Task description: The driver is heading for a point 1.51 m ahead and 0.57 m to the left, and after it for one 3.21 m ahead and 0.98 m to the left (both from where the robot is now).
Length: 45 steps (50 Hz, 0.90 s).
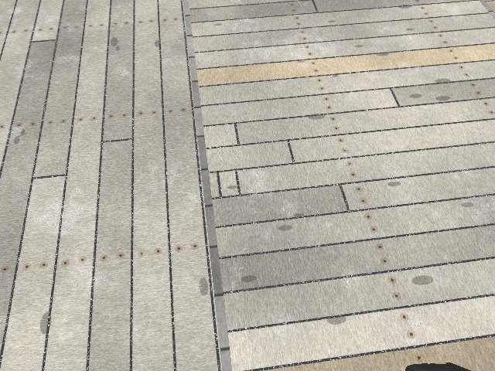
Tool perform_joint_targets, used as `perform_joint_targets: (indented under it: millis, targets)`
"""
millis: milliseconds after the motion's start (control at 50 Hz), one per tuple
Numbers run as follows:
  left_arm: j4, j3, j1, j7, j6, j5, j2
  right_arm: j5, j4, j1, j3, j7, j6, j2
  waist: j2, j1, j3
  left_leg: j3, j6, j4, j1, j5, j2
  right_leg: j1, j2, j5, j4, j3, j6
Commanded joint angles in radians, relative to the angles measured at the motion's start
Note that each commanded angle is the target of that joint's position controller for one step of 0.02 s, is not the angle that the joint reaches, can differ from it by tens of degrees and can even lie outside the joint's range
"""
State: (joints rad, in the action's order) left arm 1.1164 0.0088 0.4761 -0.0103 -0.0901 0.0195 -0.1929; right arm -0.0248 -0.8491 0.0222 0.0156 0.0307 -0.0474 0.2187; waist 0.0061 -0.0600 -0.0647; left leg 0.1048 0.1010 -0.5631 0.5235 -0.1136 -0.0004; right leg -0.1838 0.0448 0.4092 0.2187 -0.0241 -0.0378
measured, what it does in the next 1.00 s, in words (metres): walks ahead, turning left: left foot, then right foot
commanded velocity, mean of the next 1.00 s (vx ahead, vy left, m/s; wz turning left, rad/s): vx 0.49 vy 0.00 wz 0.26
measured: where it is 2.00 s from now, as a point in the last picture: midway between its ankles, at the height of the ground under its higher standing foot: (173, 185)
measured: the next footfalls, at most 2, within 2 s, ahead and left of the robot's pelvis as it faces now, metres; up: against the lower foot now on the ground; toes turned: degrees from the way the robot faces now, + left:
left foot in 0.02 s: +0.19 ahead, +0.08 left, +0.00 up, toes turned +4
right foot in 0.56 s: +0.50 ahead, -0.09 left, +0.00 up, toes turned +2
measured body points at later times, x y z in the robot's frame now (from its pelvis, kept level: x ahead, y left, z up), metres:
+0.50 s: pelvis +0.28 +0.01 +0.01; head +0.32 +0.01 +0.46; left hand +0.48 +0.22 -0.10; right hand +0.20 -0.22 -0.13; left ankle +0.15 +0.08 -0.72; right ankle +0.45 -0.10 -0.70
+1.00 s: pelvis +0.54 +0.02 +0.01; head +0.58 +0.03 +0.46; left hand +0.43 +0.24 -0.13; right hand +0.79 -0.14 -0.10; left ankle +0.66 +0.17 -0.69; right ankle +0.46 -0.09 -0.72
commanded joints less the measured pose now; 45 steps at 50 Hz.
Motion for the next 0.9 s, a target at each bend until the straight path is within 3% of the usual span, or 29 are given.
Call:
perform_joint_targets:
  millis: [20,40,60,80,100,120,160,240,260,280,300,320,380,460,500,540,560,580,600,620,640,660,680,700,720,760,820,900]
  targets:
    - [-0.044,0.030,-0.030,-0.005,-0.001,-0.002,-0.172,-0.014,-0.089,-0.423,0.064,-0.031,-0.022,0.168,-0.053,0.230,0.188,-0.054,0.072,0.067,-0.559,-0.039,-0.011,0.261,-0.188,-0.917,0.543,0.007,-0.082]
    - [-0.072,0.010,0.049,0.004,0.001,-0.018,-0.073,-0.039,-0.101,-0.537,0.089,-0.039,-0.025,0.271,0.124,0.204,0.320,-0.450,0.146,0.104,-0.811,-0.225,-0.308,0.533,-0.076,-0.368,0.908,-0.039,-0.054]
    - [-0.059,0.022,0.101,0.012,0.000,-0.024,-0.081,-0.011,-0.104,-0.502,0.094,-0.026,-0.012,0.280,0.222,0.169,0.385,-0.865,0.248,0.305,-0.858,-0.318,-0.424,0.743,0.058,0.107,1.141,0.060,-0.050]
    - [-0.083,0.038,-0.007,0.009,0.003,-0.005,-0.142,0.012,-0.085,-0.367,0.085,-0.023,-0.010,0.226,0.097,0.121,0.203,-0.726,0.209,0.332,-0.708,-0.421,-0.375,0.827,-0.033,0.012,1.170,0.102,-0.067]
    - [-0.106,0.039,-0.090,0.016,-0.003,-0.001,-0.140,0.018,-0.067,-0.281,0.065,-0.018,-0.018,0.148,0.028,0.106,0.091,-0.575,0.183,0.362,-0.545,-0.357,-0.337,0.816,-0.077,-0.085,1.113,0.088,-0.070]
    - [-0.109,0.037,-0.114,0.018,-0.003,-0.001,-0.113,0.011,-0.072,-0.253,0.054,-0.017,-0.028,0.108,0.002,0.074,0.038,-0.472,0.151,0.391,-0.437,-0.238,-0.290,0.765,-0.111,-0.130,1.050,0.084,-0.069]
    - [-0.104,0.031,-0.088,0.030,0.023,0.022,-0.071,0.010,-0.105,-0.275,0.041,-0.022,-0.042,0.078,0.042,0.029,0.033,-0.350,0.128,0.414,-0.319,-0.099,-0.236,0.664,-0.137,-0.139,0.968,0.074,-0.048]
    - [-0.146,0.035,-0.202,0.038,0.048,0.022,-0.074,0.013,-0.148,-0.381,0.038,-0.025,-0.063,0.082,0.025,0.033,-0.023,-0.223,0.111,0.448,-0.326,0.079,-0.183,0.759,-0.158,-0.229,0.854,0.029,-0.016]
    - [-0.166,0.032,-0.238,0.041,0.050,0.022,-0.066,0.013,-0.151,-0.396,0.041,-0.025,-0.062,0.105,0.048,0.035,-0.018,-0.223,0.120,0.461,-0.344,0.060,-0.192,0.790,-0.163,-0.265,0.799,0.019,-0.005]
    - [-0.174,0.034,-0.276,0.042,0.053,0.020,-0.076,0.016,-0.152,-0.408,0.039,-0.026,-0.060,0.094,0.026,0.045,-0.021,-0.204,0.108,0.468,-0.371,0.063,-0.171,0.825,-0.164,-0.309,0.772,0.009,0.001]
    - [-0.199,0.028,-0.325,0.043,0.051,0.018,-0.066,0.015,-0.154,-0.425,0.038,-0.025,-0.060,0.106,0.046,0.056,-0.034,-0.204,0.117,0.469,-0.368,0.101,-0.187,0.831,-0.172,-0.333,0.693,0.007,0.010]
    - [-0.213,0.027,-0.376,0.044,0.048,0.014,-0.068,0.016,-0.163,-0.447,0.033,-0.025,-0.060,0.086,0.023,0.068,-0.053,-0.178,0.105,0.462,-0.391,0.184,-0.171,0.841,-0.162,-0.361,0.636,-0.009,0.014]
    - [-0.253,0.019,-0.486,0.045,0.042,0.008,-0.056,0.015,-0.179,-0.508,0.030,-0.031,-0.058,0.089,0.042,0.105,-0.046,-0.170,0.099,0.440,-0.441,0.245,-0.162,0.804,-0.129,-0.426,0.479,-0.038,0.020]
    - [-0.297,0.021,-0.562,0.041,0.031,0.005,-0.073,0.004,-0.193,-0.554,0.034,-0.042,-0.046,0.111,0.050,0.125,-0.038,-0.222,0.109,0.354,-0.582,0.390,-0.198,0.812,-0.096,-0.375,0.387,-0.031,0.011]
    - [-0.305,0.027,-0.533,0.037,0.019,0.001,-0.092,-0.002,-0.187,-0.524,0.039,-0.048,-0.041,0.124,0.063,0.096,-0.026,-0.236,0.096,0.290,-0.606,0.492,-0.207,0.739,-0.074,-0.304,0.335,-0.024,-0.008]
    - [-0.251,0.048,-0.337,0.022,0.002,0.002,-0.130,0.002,-0.177,-0.482,0.046,-0.044,-0.040,0.141,0.055,0.007,0.070,-0.214,0.062,0.083,-0.565,0.646,-0.167,0.465,-0.022,-0.273,0.243,-0.042,-0.040]
    - [-0.209,0.066,-0.170,0.009,-0.011,0.019,-0.175,0.012,-0.163,-0.463,0.044,-0.040,-0.043,0.130,0.022,-0.062,0.173,-0.182,0.042,-0.121,-0.433,0.514,-0.118,0.211,-0.089,-0.301,0.222,0.017,-0.072]
    - [-0.211,0.091,-0.031,-0.008,-0.016,0.051,-0.279,0.043,-0.113,-0.494,0.025,-0.035,-0.046,0.046,-0.122,-0.077,0.339,-0.122,0.007,-0.453,-0.168,0.097,-0.021,-0.083,-0.386,-0.186,0.201,0.354,-0.137]
    - [-0.212,0.102,-0.060,0.001,0.005,0.032,-0.299,0.056,-0.109,-0.565,0.033,-0.041,-0.036,0.040,-0.266,-0.031,0.435,-0.115,-0.001,-0.675,0.044,-0.415,0.082,-0.168,-0.524,-0.158,0.086,0.685,-0.225]
    - [-0.238,0.084,-0.161,0.006,0.016,0.017,-0.208,0.032,-0.119,-0.508,0.054,-0.048,-0.022,0.113,-0.103,0.004,0.285,-0.164,0.010,-0.734,0.106,-0.344,-0.001,-0.035,-0.475,-0.068,0.068,0.574,-0.198]
    - [-0.248,0.066,-0.235,0.008,0.011,0.009,-0.136,0.023,-0.108,-0.440,0.054,-0.040,-0.021,0.094,-0.042,0.016,0.150,-0.166,0.006,-0.705,0.107,-0.261,-0.036,0.119,-0.428,-0.094,0.032,0.427,-0.173]
    - [-0.246,0.058,-0.265,0.008,0.004,0.012,-0.105,0.019,-0.102,-0.416,0.053,-0.033,-0.017,0.064,-0.040,0.040,0.082,-0.164,0.003,-0.662,0.076,-0.213,-0.066,0.226,-0.383,-0.160,-0.006,0.315,-0.139]
    - [-0.230,0.051,-0.248,0.004,-0.004,0.009,-0.085,0.000,-0.095,-0.396,0.059,-0.026,-0.006,0.062,-0.058,0.055,0.041,-0.166,-0.002,-0.629,0.052,-0.196,-0.084,0.291,-0.345,-0.269,-0.016,0.226,-0.112]
    - [-0.218,0.050,-0.238,-0.001,-0.009,0.003,-0.080,-0.007,-0.095,-0.412,0.058,-0.014,0.010,0.039,-0.077,0.076,0.046,-0.155,-0.010,-0.619,0.026,-0.176,-0.088,0.325,-0.319,-0.263,-0.039,0.172,-0.094]
    - [-0.212,0.053,-0.223,-0.001,-0.021,0.001,-0.091,-0.008,-0.087,-0.415,0.058,-0.007,0.022,0.030,-0.098,0.085,0.051,-0.146,-0.018,-0.621,0.022,-0.164,-0.090,0.339,-0.331,-0.308,-0.049,0.150,-0.110]
    - [-0.199,0.057,-0.196,0.002,-0.036,-0.006,-0.094,-0.009,-0.059,-0.353,0.060,0.002,0.037,0.029,-0.081,0.091,0.026,-0.139,-0.029,-0.603,0.086,-0.111,-0.103,0.331,-0.325,-0.386,-0.069,0.074,-0.114]
    - [-0.187,0.058,-0.160,0.000,-0.040,0.000,-0.100,-0.009,-0.012,-0.241,0.058,0.013,0.043,0.033,-0.071,0.083,0.002,-0.116,-0.043,-0.508,0.163,0.000,-0.110,0.307,-0.300,-0.456,-0.080,-0.031,-0.109]
    - [-0.178,0.060,-0.122,-0.001,-0.039,0.000,-0.120,-0.007,0.050,-0.088,0.040,0.031,0.037,0.020,-0.075,0.053,-0.021,-0.051,-0.041,-0.245,0.116,0.121,-0.089,0.282,-0.283,-0.526,-0.077,-0.131,-0.098]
